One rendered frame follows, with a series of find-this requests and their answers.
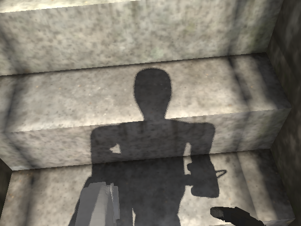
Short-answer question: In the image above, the right robot hand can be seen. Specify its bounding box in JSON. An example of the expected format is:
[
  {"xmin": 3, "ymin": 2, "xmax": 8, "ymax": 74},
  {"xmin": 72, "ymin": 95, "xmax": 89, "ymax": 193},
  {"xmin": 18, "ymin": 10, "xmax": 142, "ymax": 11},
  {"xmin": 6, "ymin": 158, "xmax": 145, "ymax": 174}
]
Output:
[{"xmin": 210, "ymin": 206, "xmax": 266, "ymax": 226}]

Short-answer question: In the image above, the left robot thigh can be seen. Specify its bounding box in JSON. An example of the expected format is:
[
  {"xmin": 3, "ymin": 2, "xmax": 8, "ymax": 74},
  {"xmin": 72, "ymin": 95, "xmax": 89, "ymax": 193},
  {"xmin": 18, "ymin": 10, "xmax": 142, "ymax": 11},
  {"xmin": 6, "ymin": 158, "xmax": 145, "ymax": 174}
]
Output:
[{"xmin": 74, "ymin": 182, "xmax": 120, "ymax": 226}]

